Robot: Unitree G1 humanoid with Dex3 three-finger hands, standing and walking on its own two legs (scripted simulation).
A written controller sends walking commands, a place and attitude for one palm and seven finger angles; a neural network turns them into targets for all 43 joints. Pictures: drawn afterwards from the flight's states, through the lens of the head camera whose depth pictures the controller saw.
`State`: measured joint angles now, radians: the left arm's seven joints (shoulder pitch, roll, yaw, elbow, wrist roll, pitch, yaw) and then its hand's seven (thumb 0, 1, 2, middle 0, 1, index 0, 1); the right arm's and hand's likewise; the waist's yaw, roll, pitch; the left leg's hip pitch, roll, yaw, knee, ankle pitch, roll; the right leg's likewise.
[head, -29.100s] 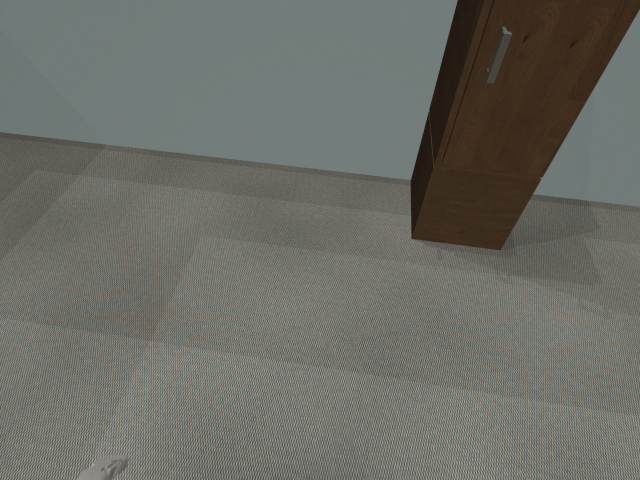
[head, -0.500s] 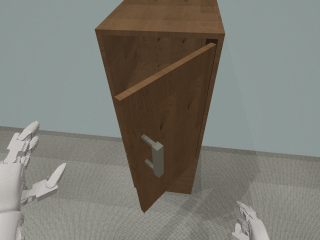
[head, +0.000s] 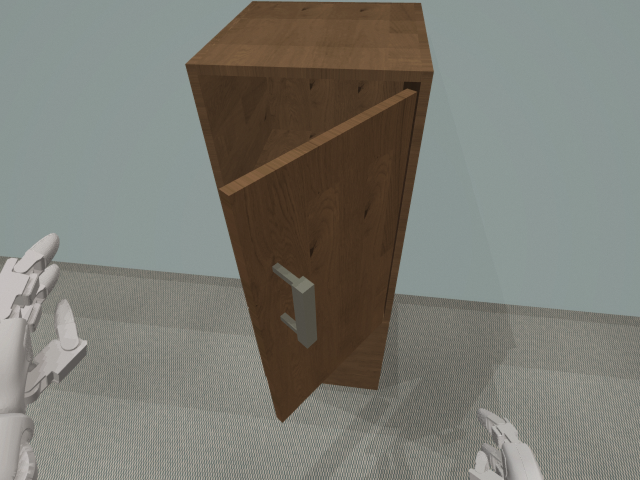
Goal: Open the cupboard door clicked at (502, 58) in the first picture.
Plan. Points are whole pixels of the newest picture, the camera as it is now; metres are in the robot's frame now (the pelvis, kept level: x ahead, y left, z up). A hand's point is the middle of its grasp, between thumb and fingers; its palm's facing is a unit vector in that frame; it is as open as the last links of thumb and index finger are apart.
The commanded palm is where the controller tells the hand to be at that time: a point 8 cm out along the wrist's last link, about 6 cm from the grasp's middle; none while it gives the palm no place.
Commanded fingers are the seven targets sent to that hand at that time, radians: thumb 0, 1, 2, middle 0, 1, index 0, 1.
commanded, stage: step back with the hand held close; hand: left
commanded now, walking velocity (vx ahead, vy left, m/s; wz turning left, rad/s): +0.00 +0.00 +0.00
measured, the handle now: (294, 305) +0.33 +0.09 +0.04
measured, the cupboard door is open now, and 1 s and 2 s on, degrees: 54 54 54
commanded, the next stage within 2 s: stop stepping back and stand still in 1.30 s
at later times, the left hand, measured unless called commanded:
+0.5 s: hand (66, 361) +0.17 +0.27 +0.15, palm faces +0.33 -0.78 -0.53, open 7.4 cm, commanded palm +0.11 +0.31 +0.17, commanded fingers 0.00 0.90 0.90 -0.20 -0.30 -0.20 -0.30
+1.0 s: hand out of the picture +0.09 +0.28 +0.15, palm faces +0.39 -0.81 -0.44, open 7.4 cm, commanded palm +0.02 +0.33 +0.17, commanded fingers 0.00 0.90 0.90 -0.20 -0.30 -0.20 -0.30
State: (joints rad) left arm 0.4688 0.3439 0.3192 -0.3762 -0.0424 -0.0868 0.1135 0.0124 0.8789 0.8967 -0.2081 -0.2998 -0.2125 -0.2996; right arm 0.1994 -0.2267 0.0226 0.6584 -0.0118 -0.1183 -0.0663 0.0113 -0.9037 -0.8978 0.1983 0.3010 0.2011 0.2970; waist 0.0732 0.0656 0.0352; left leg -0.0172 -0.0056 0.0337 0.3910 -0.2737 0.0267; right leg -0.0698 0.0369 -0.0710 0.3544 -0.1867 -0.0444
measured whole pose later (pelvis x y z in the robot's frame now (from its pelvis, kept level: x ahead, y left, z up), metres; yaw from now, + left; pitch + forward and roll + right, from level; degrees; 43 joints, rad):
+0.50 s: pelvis -0.04 +0.02 -0.01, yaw -2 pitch +0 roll -1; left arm 0.57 0.43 0.40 -0.48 -0.03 -0.17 0.12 0.01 0.88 0.90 -0.21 -0.30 -0.22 -0.30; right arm 0.18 -0.24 -0.02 0.58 0.00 -0.03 -0.09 0.01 -0.90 -0.90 0.20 0.30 0.20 0.30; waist 0.00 0.02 0.03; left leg -0.23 -0.02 0.07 0.48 -0.25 0.05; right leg -0.29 0.02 -0.04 0.43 -0.14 -0.02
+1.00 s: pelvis -0.11 +0.03 -0.02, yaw +1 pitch -1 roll -2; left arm 0.54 0.41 0.39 -0.55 -0.02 -0.22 0.15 0.01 0.88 0.90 -0.21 -0.30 -0.21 -0.30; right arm 0.18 -0.20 0.00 0.59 0.00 -0.07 -0.07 0.01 -0.90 -0.90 0.20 0.30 0.20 0.30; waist -0.01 -0.01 0.04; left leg -0.41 -0.02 0.03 0.61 -0.19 0.06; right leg -0.33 0.06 0.02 0.56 -0.22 -0.01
